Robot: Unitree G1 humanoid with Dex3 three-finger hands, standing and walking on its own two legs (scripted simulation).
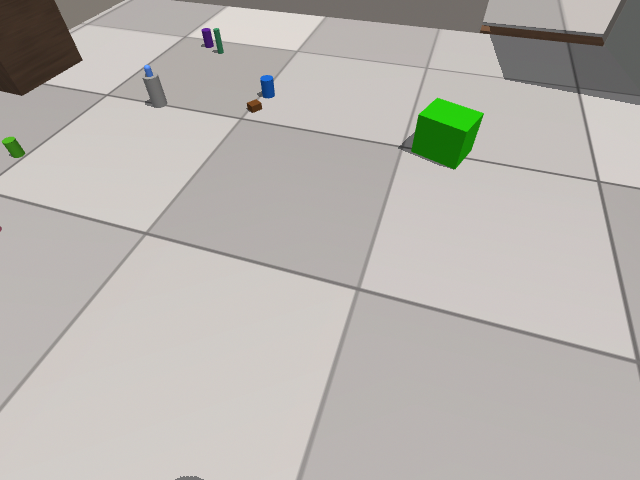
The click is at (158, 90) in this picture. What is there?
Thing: necked bottle
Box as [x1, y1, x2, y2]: [142, 65, 166, 107]
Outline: 145,65 145,73 142,77 153,106 161,107 166,104 166,100 158,76 155,72 151,71 148,65
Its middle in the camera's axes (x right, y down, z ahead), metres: -0.99 -0.91 +2.32
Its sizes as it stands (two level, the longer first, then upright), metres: 0.089 0.089 0.246
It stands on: the floor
